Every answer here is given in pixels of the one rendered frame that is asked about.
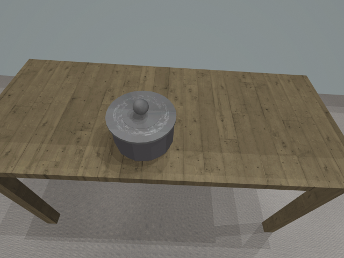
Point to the lid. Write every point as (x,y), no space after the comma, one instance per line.
(133,128)

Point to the table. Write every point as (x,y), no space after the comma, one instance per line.
(233,129)

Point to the pot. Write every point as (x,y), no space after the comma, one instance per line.
(145,152)

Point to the knob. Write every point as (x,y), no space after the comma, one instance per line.
(140,106)

